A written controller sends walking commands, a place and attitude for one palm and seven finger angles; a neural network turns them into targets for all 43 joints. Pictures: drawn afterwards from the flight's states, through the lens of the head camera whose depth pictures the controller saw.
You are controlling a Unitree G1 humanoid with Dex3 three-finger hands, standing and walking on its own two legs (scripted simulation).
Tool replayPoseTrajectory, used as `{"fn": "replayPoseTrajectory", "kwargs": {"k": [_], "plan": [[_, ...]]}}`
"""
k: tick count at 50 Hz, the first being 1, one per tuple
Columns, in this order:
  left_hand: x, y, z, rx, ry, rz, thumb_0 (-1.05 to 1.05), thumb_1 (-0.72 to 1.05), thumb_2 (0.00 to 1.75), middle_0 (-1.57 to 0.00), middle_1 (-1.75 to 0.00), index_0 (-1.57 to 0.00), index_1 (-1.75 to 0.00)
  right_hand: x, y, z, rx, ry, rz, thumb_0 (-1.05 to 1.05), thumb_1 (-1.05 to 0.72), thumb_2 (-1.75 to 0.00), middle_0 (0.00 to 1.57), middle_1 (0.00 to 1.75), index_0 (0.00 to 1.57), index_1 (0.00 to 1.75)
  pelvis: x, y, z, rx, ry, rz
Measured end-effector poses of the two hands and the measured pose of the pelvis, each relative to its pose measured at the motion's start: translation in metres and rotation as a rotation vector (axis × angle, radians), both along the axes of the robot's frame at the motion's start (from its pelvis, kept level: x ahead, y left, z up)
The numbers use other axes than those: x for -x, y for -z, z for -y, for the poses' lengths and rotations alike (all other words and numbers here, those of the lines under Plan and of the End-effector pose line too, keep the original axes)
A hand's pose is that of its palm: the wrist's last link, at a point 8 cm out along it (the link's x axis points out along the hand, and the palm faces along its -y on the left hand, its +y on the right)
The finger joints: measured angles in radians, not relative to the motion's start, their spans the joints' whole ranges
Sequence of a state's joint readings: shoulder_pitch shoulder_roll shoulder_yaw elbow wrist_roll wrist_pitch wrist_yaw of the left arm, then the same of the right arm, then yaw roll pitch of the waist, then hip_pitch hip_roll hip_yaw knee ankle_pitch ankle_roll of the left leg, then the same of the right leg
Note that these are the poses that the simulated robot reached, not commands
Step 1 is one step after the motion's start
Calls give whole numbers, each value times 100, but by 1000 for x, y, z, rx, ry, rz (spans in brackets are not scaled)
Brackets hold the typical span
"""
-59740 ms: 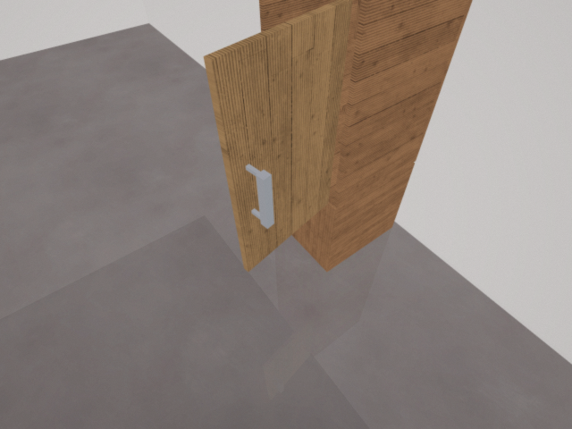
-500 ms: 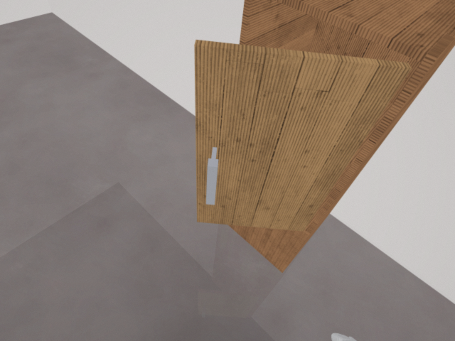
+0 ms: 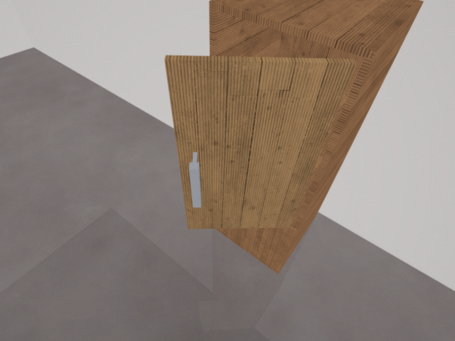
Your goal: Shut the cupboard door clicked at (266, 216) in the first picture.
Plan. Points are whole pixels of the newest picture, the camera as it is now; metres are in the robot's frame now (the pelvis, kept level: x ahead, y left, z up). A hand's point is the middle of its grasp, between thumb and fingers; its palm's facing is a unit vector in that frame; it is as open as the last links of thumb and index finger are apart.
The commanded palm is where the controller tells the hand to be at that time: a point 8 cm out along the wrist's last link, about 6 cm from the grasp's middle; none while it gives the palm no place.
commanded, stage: come to a stop and stand still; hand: left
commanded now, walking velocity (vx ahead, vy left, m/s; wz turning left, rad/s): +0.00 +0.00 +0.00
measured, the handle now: (196, 180) +0.50 +0.10 -0.06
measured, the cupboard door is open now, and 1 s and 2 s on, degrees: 40 40 40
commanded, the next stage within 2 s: look again from close up in 0.04 s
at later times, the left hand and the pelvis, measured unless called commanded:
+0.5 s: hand out of the picture -0.01 +0.18 -0.18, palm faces +0.04 -0.98 -0.21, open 7.3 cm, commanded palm none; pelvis -0.01 +0.00 -0.01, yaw +2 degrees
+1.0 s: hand out of the picture -0.04 +0.18 -0.19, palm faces +0.03 -0.98 -0.17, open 7.3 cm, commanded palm none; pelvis -0.01 -0.01 -0.01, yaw +1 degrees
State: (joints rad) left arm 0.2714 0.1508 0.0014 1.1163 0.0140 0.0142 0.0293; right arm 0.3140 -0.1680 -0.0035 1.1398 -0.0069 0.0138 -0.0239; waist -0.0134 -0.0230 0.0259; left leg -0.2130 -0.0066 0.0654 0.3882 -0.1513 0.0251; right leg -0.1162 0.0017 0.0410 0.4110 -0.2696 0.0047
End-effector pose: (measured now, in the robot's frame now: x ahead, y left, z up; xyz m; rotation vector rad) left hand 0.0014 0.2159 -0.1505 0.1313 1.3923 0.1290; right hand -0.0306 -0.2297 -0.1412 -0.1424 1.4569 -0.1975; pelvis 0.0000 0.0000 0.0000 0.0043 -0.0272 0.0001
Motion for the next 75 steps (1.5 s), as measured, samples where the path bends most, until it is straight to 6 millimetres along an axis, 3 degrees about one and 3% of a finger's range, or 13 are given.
{"fn": "replayPoseTrajectory", "kwargs": {"k": [5, 9, 17, 26, 32, 39, 45, 52, 58, 62, 67, 70, 75], "plan": [[7, 1, 7, 11, -8, -18, 1, 92, 90, -20, -30, -20, -30, 21, -1, -2, -5, 15, -52, 0, -91, -90, 20, 30, 20, 30, 1, 0, 4, 1, -3, -5], [13, 1, 11, 2, 1, -19, 1, 92, 90, -20, -30, -20, -30, 22, 2, -5, -22, 3, -55, 0, -91, -90, 20, 30, 20, 30, 3, 2, 5, 15, -8, -11], [19, 2, 2, -23, -6, 34, 1, 91, 90, -20, -30, -20, -30, -22, 13, -14, -40, -43, 115, 0, -91, -90, 20, 30, 20, 30, 9, 9, 0, 17, -23, 11], [19, 1, -17, -45, -15, 87, 1, 91, 90, -20, -30, -20, -30, -62, 3, 0, 4, -95, 228, 1, -92, -90, 20, 30, 20, 30, 14, 10, -5, 11, -26, 8], [21, 1, -28, -52, -13, 91, 1, 91, 90, -20, -30, -20, -30, -74, -8, 7, 37, -124, 255, 1, -91, -90, 20, 30, 20, 30, 16, 8, -6, 15, -27, 7], [23, 3, -35, -50, -11, 76, 1, 91, 90, -20, -30, -20, -30, -75, -14, 12, 63, -136, 240, 0, -91, -90, 20, 30, 20, 30, 16, 6, -8, 19, -29, 5], [33, 8, -26, -23, -10, 24, 1, 91, 90, -20, -30, -20, -30, -64, -9, 8, 51, -112, 197, 0, -91, -90, 20, 30, 20, 30, 13, 7, -5, 13, -21, -8], [46, 9, -1, 5, -31, -32, 1, 91, 90, -20, -30, -20, -30, -48, -1, 16, 36, -72, 134, 0, -90, -90, 20, 30, 20, 30, 5, 10, 11, 25, -15, -23], [50, 19, 20, 44, -68, -70, 1, 91, 90, -20, -30, -20, -30, -52, 0, 23, 59, -64, 106, 0, -91, -90, 20, 30, 20, 30, -11, 15, 17, 39, -22, -25], [39, 24, 30, 74, -41, -99, 1, 91, 90, -20, -30, -20, -30, -60, -1, 23, 68, -36, 133, 0, -91, -90, 20, 30, 20, 30, -19, 16, 21, 21, 14, -23], [-4, 15, 38, 63, 0, -39, 1, 91, 90, -20, -30, -20, -30, -56, -3, 32, 51, -8, 126, 0, -90, -90, 20, 30, 20, 30, -21, 9, 34, 27, 21, -30], [-30, 14, 42, 32, -3, 54, 1, 91, 90, -20, -30, -20, -30, -53, 5, 44, 32, -9, 89, 0, -90, -90, 20, 30, 20, 30, -27, 14, 47, 20, -1, -34], [-50, 13, 51, 1, -70, 125, 1, 91, 90, -20, -30, -20, -30, -67, 6, 58, 26, -48, 37, 0, -91, -90, 20, 30, 20, 30, -41, 14, 59, 39, -64, -27]]}}
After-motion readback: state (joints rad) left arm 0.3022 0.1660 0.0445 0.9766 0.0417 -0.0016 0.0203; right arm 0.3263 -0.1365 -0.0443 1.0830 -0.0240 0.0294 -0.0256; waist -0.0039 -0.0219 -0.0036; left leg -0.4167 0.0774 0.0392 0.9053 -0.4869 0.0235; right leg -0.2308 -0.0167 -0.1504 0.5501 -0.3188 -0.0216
